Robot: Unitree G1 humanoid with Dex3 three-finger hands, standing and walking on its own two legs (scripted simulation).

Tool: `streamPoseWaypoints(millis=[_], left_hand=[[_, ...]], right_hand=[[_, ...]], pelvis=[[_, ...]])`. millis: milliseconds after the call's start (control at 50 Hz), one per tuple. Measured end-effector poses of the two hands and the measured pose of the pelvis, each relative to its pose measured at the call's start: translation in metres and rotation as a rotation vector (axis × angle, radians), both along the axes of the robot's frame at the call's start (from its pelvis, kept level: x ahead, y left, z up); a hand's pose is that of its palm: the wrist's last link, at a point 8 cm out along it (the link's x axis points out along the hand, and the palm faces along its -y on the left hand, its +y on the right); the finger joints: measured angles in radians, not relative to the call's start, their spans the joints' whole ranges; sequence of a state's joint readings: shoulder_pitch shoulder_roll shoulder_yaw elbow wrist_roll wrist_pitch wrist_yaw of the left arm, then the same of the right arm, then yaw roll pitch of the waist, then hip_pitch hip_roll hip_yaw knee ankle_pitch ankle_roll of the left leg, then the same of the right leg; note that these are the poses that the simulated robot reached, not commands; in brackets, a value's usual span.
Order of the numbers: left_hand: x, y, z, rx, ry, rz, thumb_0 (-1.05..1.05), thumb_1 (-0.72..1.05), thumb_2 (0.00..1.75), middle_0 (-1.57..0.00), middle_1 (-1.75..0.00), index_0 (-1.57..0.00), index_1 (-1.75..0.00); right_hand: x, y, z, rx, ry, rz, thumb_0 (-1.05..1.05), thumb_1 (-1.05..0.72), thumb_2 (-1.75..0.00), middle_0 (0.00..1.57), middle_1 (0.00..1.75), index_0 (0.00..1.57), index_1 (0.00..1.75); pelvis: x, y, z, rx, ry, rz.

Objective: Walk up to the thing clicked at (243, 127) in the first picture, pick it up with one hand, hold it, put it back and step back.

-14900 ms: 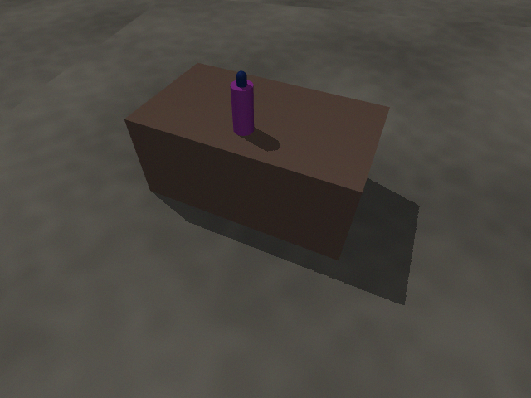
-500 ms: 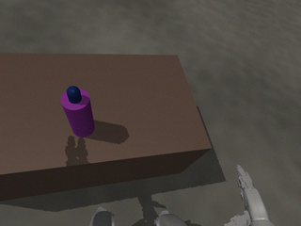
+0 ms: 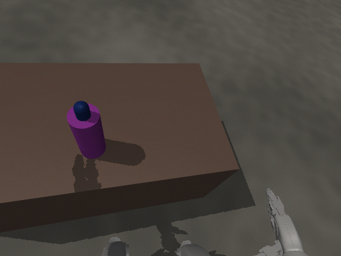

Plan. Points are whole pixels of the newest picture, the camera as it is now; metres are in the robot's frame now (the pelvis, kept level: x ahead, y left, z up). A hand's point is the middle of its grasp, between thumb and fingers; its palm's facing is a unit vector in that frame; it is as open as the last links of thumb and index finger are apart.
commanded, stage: go down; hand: left
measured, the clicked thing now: (87, 129) +0.50 +0.20 -0.13
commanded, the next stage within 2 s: approach in 1.10 s
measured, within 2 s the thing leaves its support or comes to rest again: neither
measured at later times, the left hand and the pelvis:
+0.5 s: hand out of the picture +0.41 +0.38 +0.10, palm faces +0.22 -0.98 +0.00, open 17.6 cm; pelvis +0.00 +0.00 +0.00, yaw +1 degrees
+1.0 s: hand out of the picture +0.41 +0.38 +0.11, palm faces +0.21 -0.98 +0.00, open 17.6 cm; pelvis +0.00 +0.00 +0.00, yaw +0 degrees
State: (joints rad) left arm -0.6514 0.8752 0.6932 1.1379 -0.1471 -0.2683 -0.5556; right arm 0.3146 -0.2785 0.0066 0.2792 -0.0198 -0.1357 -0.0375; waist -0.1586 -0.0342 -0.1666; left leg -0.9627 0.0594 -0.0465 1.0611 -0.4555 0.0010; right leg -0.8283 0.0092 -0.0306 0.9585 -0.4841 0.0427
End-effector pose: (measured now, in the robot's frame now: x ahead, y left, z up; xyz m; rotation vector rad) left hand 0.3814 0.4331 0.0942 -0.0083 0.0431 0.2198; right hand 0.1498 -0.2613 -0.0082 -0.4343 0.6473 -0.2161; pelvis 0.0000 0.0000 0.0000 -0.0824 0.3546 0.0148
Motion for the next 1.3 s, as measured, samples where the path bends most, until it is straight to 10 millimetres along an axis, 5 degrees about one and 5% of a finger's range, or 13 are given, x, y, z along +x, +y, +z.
streamPoseWaypoints(millis=[260, 580, 840, 1100, 1300], left_hand=[[-0.015, 0.004, 0.000, 0.004, 0.042, 0.018, -0.01, -0.59, 0.06, -0.06, -0.09, -0.06, -0.08], [-0.005, 0.001, 0.013, 0.020, 0.007, 0.001, -0.01, -0.59, 0.05, -0.06, -0.09, -0.06, -0.08], [-0.011, 0.006, -0.004, -0.008, 0.020, 0.007, -0.01, -0.60, 0.05, -0.05, -0.09, -0.06, -0.08], [-0.005, 0.001, 0.020, 0.014, 0.014, -0.009, -0.01, -0.59, 0.06, -0.05, -0.09, -0.06, -0.08], [-0.020, 0.006, 0.002, -0.008, 0.027, 0.015, -0.01, -0.60, 0.04, -0.05, -0.08, -0.06, -0.07]], right_hand=[[-0.007, 0.006, -0.018, 0.066, 0.037, -0.005, -0.01, 0.50, -0.06, 0.05, 0.05, 0.05, 0.06], [-0.010, -0.007, -0.003, 0.016, 0.017, -0.028, -0.01, 0.50, -0.06, 0.05, 0.05, 0.05, 0.06], [0.002, 0.009, -0.009, 0.039, 0.013, 0.022, -0.01, 0.50, -0.06, 0.06, 0.05, 0.06, 0.06], [-0.007, 0.001, -0.006, 0.048, 0.015, -0.020, 0.00, 0.50, -0.06, 0.05, 0.05, 0.05, 0.06], [-0.004, 0.009, -0.014, 0.062, 0.025, 0.015, -0.01, 0.51, -0.06, 0.06, 0.05, 0.05, 0.06]], pelvis=[[-0.004, -0.001, 0.000, 0.005, -0.010, -0.002], [-0.002, -0.004, 0.002, 0.006, -0.016, 0.003], [0.000, -0.001, 0.000, 0.005, -0.003, 0.002], [0.003, 0.000, 0.005, 0.005, -0.023, -0.002], [-0.004, -0.001, 0.002, 0.009, -0.017, 0.001]])
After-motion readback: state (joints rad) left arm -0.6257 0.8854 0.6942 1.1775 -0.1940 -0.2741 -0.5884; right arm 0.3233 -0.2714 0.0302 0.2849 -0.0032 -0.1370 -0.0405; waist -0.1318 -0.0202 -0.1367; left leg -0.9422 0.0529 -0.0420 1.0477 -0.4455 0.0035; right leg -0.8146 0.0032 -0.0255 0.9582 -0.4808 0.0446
